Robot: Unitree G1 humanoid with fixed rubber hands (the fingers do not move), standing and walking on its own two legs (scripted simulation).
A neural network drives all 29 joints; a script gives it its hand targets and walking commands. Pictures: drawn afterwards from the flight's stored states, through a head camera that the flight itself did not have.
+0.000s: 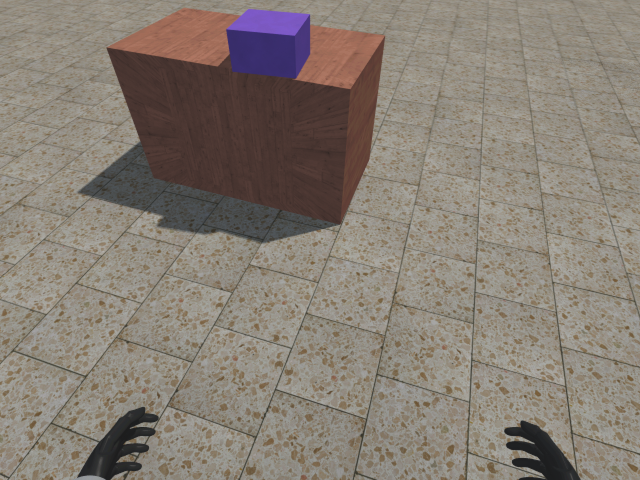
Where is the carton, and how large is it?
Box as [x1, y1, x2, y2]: [226, 9, 309, 77]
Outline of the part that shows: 226,29 232,71 296,77 309,54 309,14 248,9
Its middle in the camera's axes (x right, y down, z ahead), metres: -0.18 -0.71 +1.40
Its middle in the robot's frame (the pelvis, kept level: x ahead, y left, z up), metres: +1.52 +0.23 -0.05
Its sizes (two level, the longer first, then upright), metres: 0.236 0.227 0.141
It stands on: a pedestal, 0.64 m high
